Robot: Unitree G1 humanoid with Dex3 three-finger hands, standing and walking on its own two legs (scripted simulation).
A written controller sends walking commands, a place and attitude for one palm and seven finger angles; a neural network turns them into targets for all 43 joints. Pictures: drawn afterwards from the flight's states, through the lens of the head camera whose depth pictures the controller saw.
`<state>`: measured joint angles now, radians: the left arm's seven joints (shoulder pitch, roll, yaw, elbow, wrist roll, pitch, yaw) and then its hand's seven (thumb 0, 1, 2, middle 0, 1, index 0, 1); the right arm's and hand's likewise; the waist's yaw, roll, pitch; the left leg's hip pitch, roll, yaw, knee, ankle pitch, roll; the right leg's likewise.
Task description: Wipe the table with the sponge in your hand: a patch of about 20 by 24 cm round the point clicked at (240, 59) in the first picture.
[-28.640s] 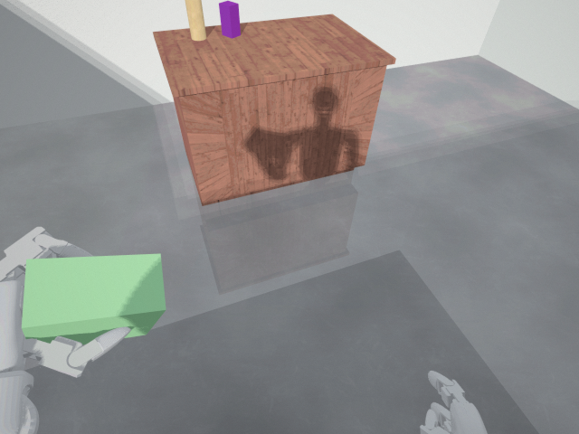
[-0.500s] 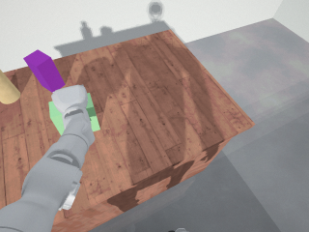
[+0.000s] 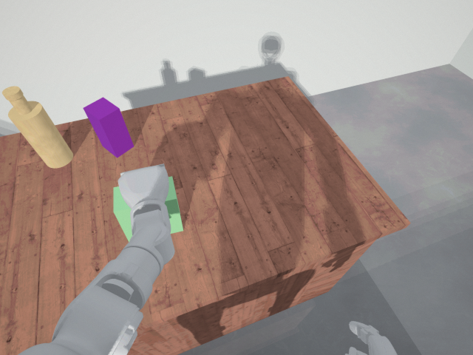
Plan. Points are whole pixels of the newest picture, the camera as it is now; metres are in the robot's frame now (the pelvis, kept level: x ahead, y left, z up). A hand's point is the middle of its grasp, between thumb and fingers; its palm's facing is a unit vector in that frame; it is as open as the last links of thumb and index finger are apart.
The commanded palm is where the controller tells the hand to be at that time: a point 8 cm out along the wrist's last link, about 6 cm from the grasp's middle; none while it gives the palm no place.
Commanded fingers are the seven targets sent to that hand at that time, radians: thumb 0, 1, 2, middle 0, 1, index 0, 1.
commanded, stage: wipe back along the third lane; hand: left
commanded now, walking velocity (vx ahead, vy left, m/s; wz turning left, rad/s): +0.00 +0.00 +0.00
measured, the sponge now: (152, 215) +0.39 +0.20 -0.05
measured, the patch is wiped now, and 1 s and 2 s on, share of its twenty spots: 0.95 0.95 0.95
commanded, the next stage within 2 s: slide back across to the middle lane in 0.98 s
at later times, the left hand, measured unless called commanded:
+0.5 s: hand (157, 225) +0.34 +0.18 -0.01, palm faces -0.08 -0.01 -1.00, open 9.9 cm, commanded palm +0.30 +0.15 +0.02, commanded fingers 0.00 0.10 1.30 -1.20 -1.60 -1.20 -1.60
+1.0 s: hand (163, 239) +0.32 +0.16 -0.01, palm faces -0.07 -0.02 -1.00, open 9.9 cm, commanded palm +0.27 +0.14 +0.02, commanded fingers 0.00 0.10 1.30 -1.20 -1.60 -1.20 -1.60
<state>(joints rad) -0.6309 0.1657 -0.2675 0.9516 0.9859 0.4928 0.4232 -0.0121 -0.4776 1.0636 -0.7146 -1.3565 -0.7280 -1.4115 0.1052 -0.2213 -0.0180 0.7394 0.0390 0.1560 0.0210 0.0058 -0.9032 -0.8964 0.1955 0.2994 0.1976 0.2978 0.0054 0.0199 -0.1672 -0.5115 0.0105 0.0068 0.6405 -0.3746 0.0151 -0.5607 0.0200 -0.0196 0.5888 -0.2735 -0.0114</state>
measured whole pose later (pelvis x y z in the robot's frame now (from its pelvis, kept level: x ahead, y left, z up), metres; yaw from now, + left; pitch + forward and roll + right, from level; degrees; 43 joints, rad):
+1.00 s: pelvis -0.02 -0.03 +0.00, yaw +0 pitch +9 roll +0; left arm -0.41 0.11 -0.34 0.77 0.99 0.52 0.43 -0.01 -0.47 1.06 -0.70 -1.36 -0.72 -1.42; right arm 0.06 -0.23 -0.01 0.72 0.05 0.15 0.01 0.01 -0.90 -0.90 0.19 0.30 0.20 0.30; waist 0.05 0.02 -0.15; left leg -0.42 0.02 0.01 0.60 -0.33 -0.02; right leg -0.49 0.03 -0.02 0.60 -0.26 -0.05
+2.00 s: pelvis -0.03 -0.01 +0.01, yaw +0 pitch +7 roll +0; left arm -0.24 0.26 -0.18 0.57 1.01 0.40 0.32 -0.02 -0.48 1.06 -0.72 -1.35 -0.74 -1.40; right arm 0.08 -0.24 0.00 0.71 0.06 0.09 -0.05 0.01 -0.90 -0.90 0.20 0.30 0.20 0.30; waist 0.05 0.03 -0.10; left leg -0.37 0.01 0.02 0.57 -0.32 0.00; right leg -0.44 0.02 0.00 0.57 -0.24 -0.03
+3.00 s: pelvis -0.06 -0.03 -0.02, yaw +0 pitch +18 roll +0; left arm -0.77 0.51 -0.02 1.17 1.02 0.18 0.34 0.00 -0.52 1.08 -0.77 -1.32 -0.78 -1.37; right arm 0.25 -0.27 0.00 0.76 0.05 0.01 -0.05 0.01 -0.90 -0.90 0.20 0.30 0.20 0.30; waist -0.08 0.04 -0.13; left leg -0.75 0.04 0.00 0.77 -0.34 -0.01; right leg -0.80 0.05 -0.03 0.71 -0.23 -0.05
